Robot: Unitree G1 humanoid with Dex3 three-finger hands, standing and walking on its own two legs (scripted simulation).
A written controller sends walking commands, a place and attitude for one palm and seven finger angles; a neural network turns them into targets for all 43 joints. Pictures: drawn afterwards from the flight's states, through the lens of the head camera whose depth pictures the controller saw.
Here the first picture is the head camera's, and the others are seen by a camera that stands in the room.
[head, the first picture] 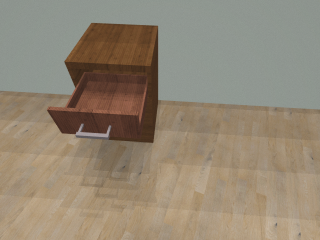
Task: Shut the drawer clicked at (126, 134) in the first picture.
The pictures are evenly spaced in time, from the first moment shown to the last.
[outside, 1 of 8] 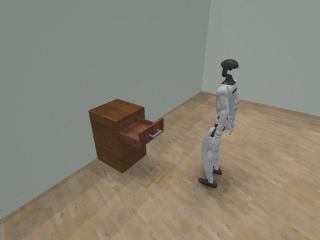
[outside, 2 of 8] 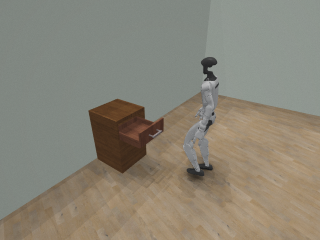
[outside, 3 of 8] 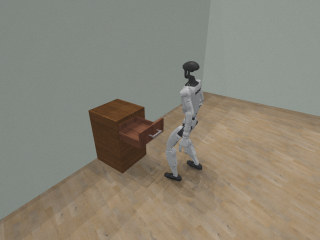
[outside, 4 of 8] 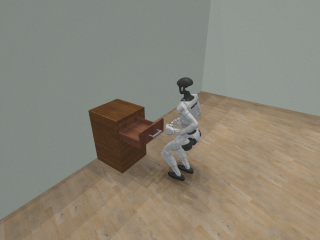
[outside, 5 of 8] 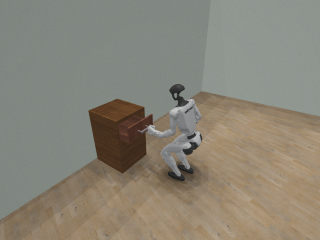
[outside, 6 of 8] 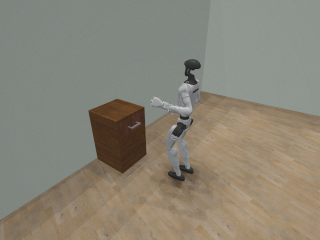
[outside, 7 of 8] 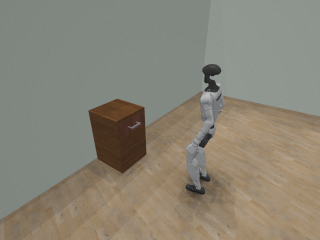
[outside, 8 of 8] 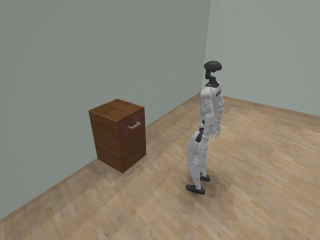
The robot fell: no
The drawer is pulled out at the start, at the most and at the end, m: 0.29 0.29 0.00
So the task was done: yes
